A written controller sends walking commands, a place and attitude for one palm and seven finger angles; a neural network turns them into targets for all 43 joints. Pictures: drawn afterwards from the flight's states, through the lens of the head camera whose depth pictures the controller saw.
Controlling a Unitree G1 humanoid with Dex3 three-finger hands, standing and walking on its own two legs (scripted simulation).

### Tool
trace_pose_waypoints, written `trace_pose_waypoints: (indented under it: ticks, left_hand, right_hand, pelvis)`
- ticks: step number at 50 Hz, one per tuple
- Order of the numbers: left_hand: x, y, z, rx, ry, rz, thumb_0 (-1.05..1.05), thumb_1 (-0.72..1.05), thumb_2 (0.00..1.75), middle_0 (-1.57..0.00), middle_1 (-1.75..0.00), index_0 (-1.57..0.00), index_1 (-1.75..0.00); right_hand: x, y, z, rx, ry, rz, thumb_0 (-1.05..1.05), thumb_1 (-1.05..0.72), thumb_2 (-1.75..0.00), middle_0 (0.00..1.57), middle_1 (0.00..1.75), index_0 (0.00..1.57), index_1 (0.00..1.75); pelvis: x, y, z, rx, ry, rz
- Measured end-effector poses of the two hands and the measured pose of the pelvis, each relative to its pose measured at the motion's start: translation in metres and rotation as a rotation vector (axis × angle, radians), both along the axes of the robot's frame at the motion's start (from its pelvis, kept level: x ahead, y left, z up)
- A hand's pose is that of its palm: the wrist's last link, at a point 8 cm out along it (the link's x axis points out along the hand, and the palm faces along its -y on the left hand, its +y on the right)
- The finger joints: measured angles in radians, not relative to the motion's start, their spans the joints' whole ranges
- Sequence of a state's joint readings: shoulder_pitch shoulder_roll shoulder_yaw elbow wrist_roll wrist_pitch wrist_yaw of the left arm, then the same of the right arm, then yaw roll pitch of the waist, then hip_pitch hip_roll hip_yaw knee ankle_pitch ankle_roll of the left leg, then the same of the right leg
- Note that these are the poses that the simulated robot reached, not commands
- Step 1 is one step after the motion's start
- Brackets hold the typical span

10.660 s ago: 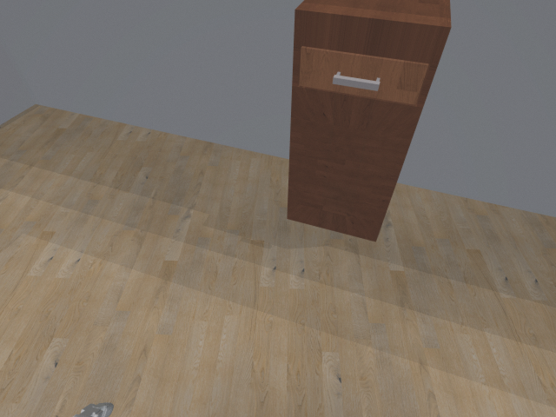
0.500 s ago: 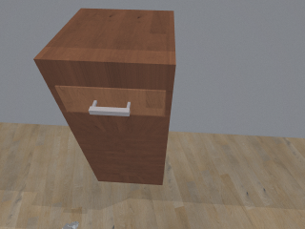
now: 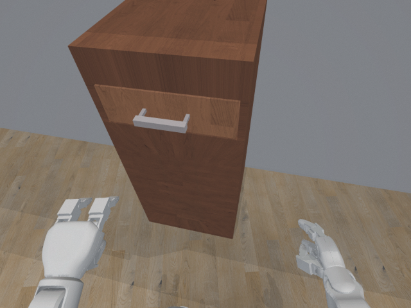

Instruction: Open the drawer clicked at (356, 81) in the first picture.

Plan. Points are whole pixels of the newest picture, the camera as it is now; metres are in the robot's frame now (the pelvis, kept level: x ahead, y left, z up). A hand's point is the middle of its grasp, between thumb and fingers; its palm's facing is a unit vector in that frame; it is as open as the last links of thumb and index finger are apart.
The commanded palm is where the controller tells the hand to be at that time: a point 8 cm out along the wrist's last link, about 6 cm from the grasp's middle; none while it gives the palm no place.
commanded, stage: raise the hand with hooked fingers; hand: left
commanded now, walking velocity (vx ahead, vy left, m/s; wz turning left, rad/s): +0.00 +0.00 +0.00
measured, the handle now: (162, 119) +0.54 +0.22 +0.04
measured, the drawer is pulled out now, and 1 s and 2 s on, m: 0.00 0.00 0.00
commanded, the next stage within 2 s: move the hooked fingers above the handle in 1.28 s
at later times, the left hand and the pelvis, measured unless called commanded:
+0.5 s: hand (121, 175) +0.31 +0.22 +0.10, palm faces +0.17 -0.07 -0.98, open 12.6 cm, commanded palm +0.28 +0.22 +0.15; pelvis +0.01 +0.01 +0.03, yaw -8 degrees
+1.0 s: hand (96, 129) +0.37 +0.28 +0.16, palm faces +0.07 -0.07 -1.00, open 13.8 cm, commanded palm +0.32 +0.27 +0.21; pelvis +0.01 +0.07 +0.05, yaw -7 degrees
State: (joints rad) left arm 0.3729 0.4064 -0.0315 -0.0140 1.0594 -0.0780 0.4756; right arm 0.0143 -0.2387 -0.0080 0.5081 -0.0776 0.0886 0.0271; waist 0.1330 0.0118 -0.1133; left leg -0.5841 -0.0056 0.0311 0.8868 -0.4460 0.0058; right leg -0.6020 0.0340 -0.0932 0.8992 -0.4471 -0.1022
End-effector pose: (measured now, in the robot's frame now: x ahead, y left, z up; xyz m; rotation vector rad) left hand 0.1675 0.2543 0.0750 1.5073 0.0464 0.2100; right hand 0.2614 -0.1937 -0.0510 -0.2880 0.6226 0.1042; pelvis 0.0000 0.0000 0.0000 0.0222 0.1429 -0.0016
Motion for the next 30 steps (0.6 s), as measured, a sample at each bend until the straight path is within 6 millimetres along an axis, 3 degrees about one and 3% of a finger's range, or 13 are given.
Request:
trace_pose_waypoints:
  ticks: [3, 7, 13, 17, 23, 30]
  left_hand:
    - [0.033, -0.011, 0.023, 0.014, -0.056, -0.021, 0.00, 0.29, 0.64, -0.27, -0.69, -0.27, -0.69]
    - [0.063, -0.027, 0.034, -0.020, 0.029, -0.029, 0.00, 0.21, 0.60, -0.27, -0.75, -0.26, -0.75]
    - [0.075, -0.039, 0.030, -0.024, 0.194, -0.117, 0.00, 0.07, 0.55, -0.28, -0.84, -0.27, -0.83]
    - [0.082, -0.044, 0.041, -0.014, 0.131, -0.196, 0.00, -0.02, 0.50, -0.29, -0.90, -0.28, -0.89]
    - [0.104, -0.035, 0.069, 0.005, -0.052, -0.181, 0.00, -0.16, 0.45, -0.30, -0.99, -0.30, -0.98]
    - [0.123, -0.028, 0.083, -0.042, -0.020, -0.108, -0.01, -0.32, 0.38, -0.31, -1.09, -0.30, -1.09]
  right_hand:
    - [-0.015, 0.006, -0.014, 0.062, 0.055, -0.018, 0.01, -0.91, -0.90, 0.20, 0.30, 0.21, 0.30]
    - [-0.049, 0.000, -0.025, 0.124, 0.159, -0.094, 0.01, -0.90, -0.90, 0.20, 0.30, 0.21, 0.30]
    - [-0.101, -0.041, -0.030, 0.075, 0.252, -0.241, 0.01, -0.90, -0.90, 0.20, 0.30, 0.21, 0.30]
    - [-0.123, -0.074, -0.032, -0.006, 0.276, -0.334, 0.01, -0.90, -0.90, 0.20, 0.30, 0.21, 0.30]
    - [-0.130, -0.093, -0.031, -0.034, 0.266, -0.421, 0.01, -0.91, -0.90, 0.20, 0.30, 0.20, 0.29]
    - [-0.105, -0.061, -0.014, 0.032, 0.173, -0.427, 0.01, -0.91, -0.90, 0.19, 0.30, 0.20, 0.29]
  pelvis:
    - [0.000, -0.004, 0.003, 0.004, -0.011, 0.001]
    - [0.005, -0.009, 0.015, 0.024, -0.021, -0.045]
    - [0.010, -0.012, 0.027, 0.034, -0.037, -0.139]
    - [0.010, -0.008, 0.027, 0.023, -0.032, -0.152]
    - [0.010, 0.002, 0.027, 0.019, -0.020, -0.147]
    - [0.010, 0.020, 0.034, 0.009, -0.066, -0.152]
